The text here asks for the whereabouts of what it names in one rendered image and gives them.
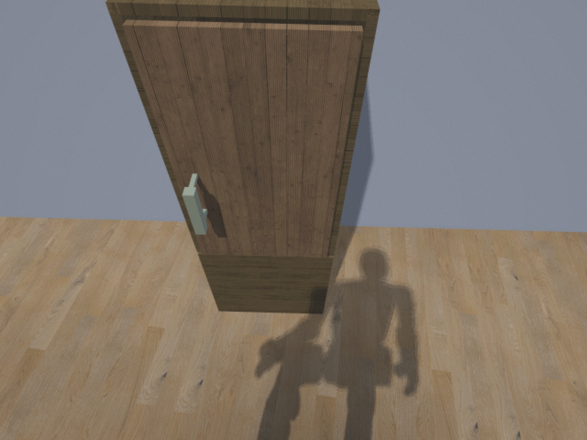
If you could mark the handle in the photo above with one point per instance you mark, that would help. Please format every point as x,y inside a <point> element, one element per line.
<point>196,212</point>

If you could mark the cupboard door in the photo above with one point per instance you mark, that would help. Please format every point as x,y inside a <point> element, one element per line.
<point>260,112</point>

